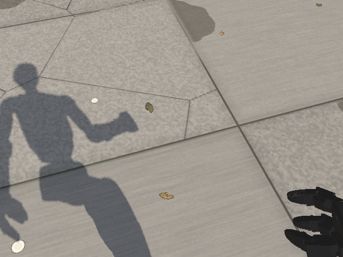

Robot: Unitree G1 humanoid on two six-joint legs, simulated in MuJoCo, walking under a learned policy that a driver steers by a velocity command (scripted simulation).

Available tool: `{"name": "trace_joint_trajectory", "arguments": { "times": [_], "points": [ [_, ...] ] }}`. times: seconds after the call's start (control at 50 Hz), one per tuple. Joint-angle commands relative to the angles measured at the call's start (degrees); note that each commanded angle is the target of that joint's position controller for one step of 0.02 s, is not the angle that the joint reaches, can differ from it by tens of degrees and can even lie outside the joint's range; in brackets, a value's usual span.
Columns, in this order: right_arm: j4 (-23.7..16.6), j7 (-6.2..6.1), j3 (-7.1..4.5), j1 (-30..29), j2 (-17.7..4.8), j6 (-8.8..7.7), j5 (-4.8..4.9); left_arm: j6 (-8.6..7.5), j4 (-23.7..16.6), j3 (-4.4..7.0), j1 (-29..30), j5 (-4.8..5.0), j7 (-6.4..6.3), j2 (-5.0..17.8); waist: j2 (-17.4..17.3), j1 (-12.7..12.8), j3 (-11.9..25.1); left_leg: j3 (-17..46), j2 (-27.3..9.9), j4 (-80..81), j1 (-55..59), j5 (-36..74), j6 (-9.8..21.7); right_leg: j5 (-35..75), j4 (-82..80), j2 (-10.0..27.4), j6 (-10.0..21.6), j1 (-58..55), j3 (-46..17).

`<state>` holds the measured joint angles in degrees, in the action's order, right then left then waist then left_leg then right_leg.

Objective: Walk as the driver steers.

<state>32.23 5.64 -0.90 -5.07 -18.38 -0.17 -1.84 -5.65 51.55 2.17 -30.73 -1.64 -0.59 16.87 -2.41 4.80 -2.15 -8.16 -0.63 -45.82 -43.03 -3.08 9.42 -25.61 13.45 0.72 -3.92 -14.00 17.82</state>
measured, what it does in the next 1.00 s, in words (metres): walks ahead, turning left: left foot, then right foot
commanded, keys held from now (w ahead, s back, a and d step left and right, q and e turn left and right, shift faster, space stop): w+q+shift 0.18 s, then w+shift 0.50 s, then w+q+shift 0.32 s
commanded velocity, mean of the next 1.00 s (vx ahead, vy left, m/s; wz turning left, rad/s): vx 1.00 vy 0.00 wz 0.55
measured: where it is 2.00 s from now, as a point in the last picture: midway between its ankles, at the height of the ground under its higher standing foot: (50, 50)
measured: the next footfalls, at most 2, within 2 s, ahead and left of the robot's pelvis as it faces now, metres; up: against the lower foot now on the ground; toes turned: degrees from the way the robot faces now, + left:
left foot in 0.06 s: +0.24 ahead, +0.03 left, +0.00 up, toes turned +8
right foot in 0.48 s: +0.69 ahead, -0.04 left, +0.00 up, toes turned +20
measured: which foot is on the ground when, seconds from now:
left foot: up 0.00-0.04, down 0.06-0.48, up 0.50-0.92, down 0.94-1.00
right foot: down 0.00-0.06, up 0.08-0.46, down 0.48-0.96, up 0.98-1.00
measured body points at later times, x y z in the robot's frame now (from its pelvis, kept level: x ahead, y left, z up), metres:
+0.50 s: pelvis +0.49 +0.02 +0.00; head +0.52 +0.02 +0.45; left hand +0.62 +0.31 -0.07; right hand +0.57 -0.27 -0.12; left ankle +0.22 +0.02 -0.67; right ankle +0.66 -0.05 -0.71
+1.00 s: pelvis +0.92 +0.20 -0.01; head +0.96 +0.22 +0.44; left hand +0.77 +0.42 -0.14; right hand +1.21 +0.08 -0.11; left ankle +0.99 +0.27 -0.71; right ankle +0.74 -0.04 -0.58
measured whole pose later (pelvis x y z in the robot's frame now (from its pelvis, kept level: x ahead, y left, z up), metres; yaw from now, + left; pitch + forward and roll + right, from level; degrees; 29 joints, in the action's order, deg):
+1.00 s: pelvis +0.92 +0.20 -0.01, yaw +35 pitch +2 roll +1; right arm 41.6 2.0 -1.2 6.7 -16.9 -2.6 -1.6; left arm -4.1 49.9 1.3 -23.5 -1.7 -0.6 15.0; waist 0.3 0.8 -2.3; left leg -5.0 9.3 -37.9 -29.9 -10.8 11.3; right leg -20.2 65.6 1.5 -0.6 1.8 4.2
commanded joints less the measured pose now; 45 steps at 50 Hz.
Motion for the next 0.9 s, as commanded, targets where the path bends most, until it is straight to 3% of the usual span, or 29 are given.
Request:
{"name": "trace_joint_trajectory", "arguments": {
  "times": [0.02, 0.04, 0.06, 0.08, 0.1, 0.12, 0.14, 0.2, 0.24, 0.28, 0.34, 0.4, 0.44, 0.46, 0.48, 0.5, 0.52, 0.54, 0.56, 0.58, 0.62, 0.66, 0.7, 0.74, 0.78, 0.82, 0.84, 0.88, 0.9],
  "points": [
    [2.5, -0.96, -2.12, 17.0, -5.6, -0.51, 0.14, 0.78, -6.2, 3.0, 7.5, -0.26, -1.41, 14.0, 9.2, -15.1, 5.4, -2.8, 7.1, 1.6, 28.9, -4.9, 3.6, 89.9, 22.0, 14.4, 3.9, 13.2, -2.5],
    [6.6, -2.01, -3.8, 29.8, -8.2, -0.89, 0.23, 1.63, -7.7, 3.15, 10.5, -0.48, -1.25, 14.2, 8.4, -20.3, 10.6, 0.8, 7.8, 5.0, 43.8, -6.7, 5.8, 84.6, 38.7, 14.9, 5.0, 20.2, -4.0],
    [9.0, -3.67, -5.57, 32.6, -10.5, -0.8, 0.89, 2.0, -8.0, 2.95, 10.6, -0.99, -0.37, 11.7, 1.5, -19.1, 10.4, 7.4, 5.2, 9.2, 54.7, -10.0, 7.3, 40.0, 59.5, 7.8, 4.5, 33.4, -4.2],
    [6.9, -4.47, -6.8, 25.7, -17.0, 0.39, 0.32, 1.5, -12.9, 1.12, 7.2, -1.28, 0.45, 4.5, -12.4, -9.3, 10.6, 33.9, -7.7, 11.3, 64.6, -3.8, 13.8, -4.3, 81.5, -1.2, 1.6, 56.1, -7.0],
    [4.7, -4.69, -7.47, 29.0, -18.0, 1.0, 0.17, 0.03, -17.8, 1.05, 12.2, -0.39, 0.3, 7.6, -4.8, -12.9, 20.0, 50.9, -12.8, 23.1, 70.0, -14.8, 19.7, -1.1, 84.3, -1.1, 1.8, 64.2, -20.2],
    [5.8, -5.25, -7.31, 28.5, -15.8, 0.75, 0.57, -1.14, -18.6, 0.63, 16.4, -0.36, 0.35, 8.2, 1.6, -11.9, 12.7, 52.7, -13.5, 30.2, 62.9, -19.3, 17.3, 2.8, 78.2, 1.9, 2.2, 66.4, -22.4],
    [6.8, -5.62, -6.61, 26.8, -12.9, 0.13, 0.69, -1.48, -18.0, 0.38, 16.6, -0.4, 0.28, 8.0, 5.9, -8.5, 4.3, 48.7, -11.7, 32.4, 52.2, -16.3, 15.1, 4.9, 71.2, 4.0, 2.3, 64.1, -22.1],
    [7.0, -6.16, -4.63, 22.5, -8.3, -2.62, 1.02, 1.84, -16.4, -0.05, 13.5, -2.67, 0.23, 6.7, 8.3, -1.4, -0.4, 36.7, -5.6, 33.1, 32.0, -5.4, 12.8, 1.1, 60.0, 7.5, 0.0, 52.6, -22.1],
    [7.8, -5.77, -4.18, 22.9, -7.4, -4.17, 1.21, 2.88, -18.3, -0.81, 18.3, -2.53, 0.81, 4.4, 7.0, -1.8, -2.9, 31.2, -2.5, 35.8, 24.0, -3.5, 11.6, 5.1, 49.5, 8.6, -0.6, 49.5, -19.7],
    [8.9, -5.4, -4.1, 23.5, -6.7, -5.05, 1.32, 2.52, -20.7, -2.0, 25.0, -1.6, 1.77, 1.6, 4.5, -3.6, -4.3, 25.9, 1.0, 37.3, 19.7, 0.6, 8.8, 19.1, 37.1, 8.2, 0.3, 44.4, -18.0],
    [10.8, -4.51, -4.27, 27.3, -7.2, -6.02, 2.51, 2.05, -20.5, -2.13, 28.7, -0.1, 2.61, 1.4, 2.2, -7.3, -2.7, 24.2, -0.1, 39.5, 23.7, 8.9, 5.7, 36.6, 24.9, 5.4, 3.3, 36.2, -16.2],
    [12.8, -5.03, -4.53, 30.6, -9.2, -5.81, 1.94, 1.92, -20.9, -1.09, 31.4, -0.22, 2.16, 4.1, 1.2, -9.0, -1.7, 23.9, -3.4, 34.3, 39.3, 26.5, 3.6, 31.9, 18.2, 2.1, 6.1, 38.4, -15.0],
    [13.7, -5.7, -4.95, 30.6, -12.1, -5.31, 0.75, 1.66, -18.3, 0.71, 21.9, -0.15, 1.25, 7.4, -0.9, -4.0, 5.2, 23.1, -4.7, 20.4, 46.5, 45.8, 1.1, 20.9, 18.3, -2.3, 7.8, 30.1, -14.4],
    [13.7, -5.81, -5.05, 28.0, -12.7, -4.88, -0.15, 1.66, -15.4, 1.72, 11.0, 0.28, 0.44, 8.9, -1.0, 2.5, 9.9, 21.1, -3.5, 7.4, 42.9, 45.8, 0.0, 17.4, 17.6, -2.4, 8.4, 19.0, -14.0],
    [12.7, -5.92, -4.13, 25.6, -9.3, -5.06, -0.8, 1.83, -12.6, 3.01, -1.4, -0.48, -0.82, 12.2, 0.9, 8.6, 15.6, 19.2, -1.2, -11.4, 31.5, 34.3, -0.7, 6.9, 21.0, 4.5, 9.7, 4.0, -20.9],
    [9.9, -5.36, -1.91, 33.9, 0.2, -5.5, 2.34, 1.6, -11.6, 4.74, -2.7, -2.76, -0.49, 18.8, 22.1, 1.9, 23.0, 14.5, 9.3, -35.9, 10.9, -13.6, -3.9, -11.6, 11.3, 22.1, 17.8, -9.8, -55.3],
    [10.3, -5.68, -1.4, 30.4, -2.9, -5.97, 1.14, 1.82, -11.8, 4.02, 1.3, -1.32, 0.81, 13.6, 17.6, 1.9, 20.6, 17.5, 7.9, -38.6, 3.0, -20.0, -2.3, -16.7, 2.0, 21.5, 17.6, -7.1, -69.5],
    [9.6, -5.64, -1.8, 24.3, -4.6, -5.67, 1.15, 1.61, -12.0, 3.47, 7.1, -0.9, 1.14, 9.9, 10.0, 0.5, 10.2, 16.9, 3.7, -36.9, 0.3, -14.3, -2.3, -13.4, 2.0, 19.9, 17.1, 1.7, -58.1],
    [8.9, -5.08, -1.46, 20.6, -4.8, -5.47, 0.48, 1.38, -11.2, 2.96, 8.7, -0.81, 1.5, 7.3, 3.0, -0.1, 6.6, 16.0, 1.8, -33.8, 1.8, -12.2, -2.4, -6.4, 1.9, 17.5, 16.6, 8.7, -50.7],
    [8.0, -4.43, -1.3, 18.1, -3.8, -5.12, 0.02, 1.16, -9.8, 2.36, 8.5, -1.0, 1.45, 5.6, 2.0, -1.3, 3.5, 16.0, 0.6, -31.1, 2.7, -12.5, -2.4, -1.7, 1.0, 14.8, 15.2, 14.0, -44.5],
    [7.2, -3.35, -0.42, 18.6, -1.3, -3.88, -0.64, 0.41, -7.1, 1.35, 7.4, -0.58, 1.33, 3.1, 5.4, -4.4, 1.0, 16.3, -0.9, -27.2, 4.1, -13.5, -3.3, 1.0, -1.9, 12.3, 14.2, 20.2, -38.7],
    [5.8, -2.86, 0.2, 15.8, -0.4, -3.23, -0.92, -0.56, -5.5, 1.51, 6.3, 0.52, 1.41, 4.2, 5.8, -5.5, -2.1, 15.3, -2.1, -22.8, 0.6, -12.1, -4.3, 4.2, -5.9, 11.6, 14.4, 22.6, -34.4],
    [3.3, -2.53, 0.72, 9.6, -0.9, -3.32, -0.66, -1.31, -4.9, 1.64, 6.1, 0.66, 1.68, 5.3, 5.3, -5.1, -4.9, 13.2, -2.4, -14.6, -1.5, -5.6, -5.2, 12.1, -9.9, 10.2, 14.3, 24.2, -27.3],
    [2.1, -1.96, 1.14, 5.3, -0.8, -3.62, -0.04, -1.97, -4.6, 1.55, 6.5, 0.9, 1.99, 5.4, 4.4, -4.7, -5.6, 10.0, -1.9, -3.5, 2.9, 2.6, -5.1, 23.5, -11.7, 7.7, 12.2, 25.5, -18.1],
    [1.4, -1.1, 1.65, 1.9, 0.4, -3.74, 0.43, -2.79, -3.7, 1.48, 5.2, 1.39, 2.0, 5.9, 4.4, -3.7, -6.1, 5.7, -1.5, 4.3, 10.1, 10.5, -3.5, 31.1, -16.1, 8.4, 10.9, 26.4, -13.6],
    [1.6, -1.04, 1.63, 0.5, 0.5, -3.72, 0.41, -2.85, -2.5, 1.37, 3.1, 1.25, 1.75, 6.6, 4.4, -3.3, -6.0, 3.0, 0.0, 8.4, 11.1, 12.3, -1.5, 43.8, -15.0, 9.0, 9.3, 19.0, -9.9],
    [2.0, -1.22, 1.37, 0.8, -0.3, -3.74, 0.23, -2.62, -2.2, 1.35, 2.4, 1.05, 1.29, 7.2, 5.3, -3.5, -4.6, 1.1, 2.0, 9.4, 11.9, 10.8, -0.7, 56.9, -11.8, 9.3, 8.3, 14.3, -8.3],
    [3.5, -1.84, 0.78, 4.9, -2.0, -3.61, -0.26, -1.23, -1.9, 1.74, 1.1, 0.1, -0.23, 9.7, 9.4, -6.1, 0.7, -2.0, 6.7, 9.3, 15.8, 3.2, 0.9, 82.5, 0.2, 10.7, 6.5, 5.8, -6.6],
    [5.5, -2.14, 0.08, 11.8, -3.5, -3.68, -0.19, -0.05, -2.1, 2.11, 2.0, -0.54, -0.98, 11.1, 10.8, -9.9, 5.1, -1.8, 8.6, 9.2, 22.5, -0.8, 2.0, 89.5, 11.4, 11.6, 6.0, 4.8, -6.2]
  ]
}}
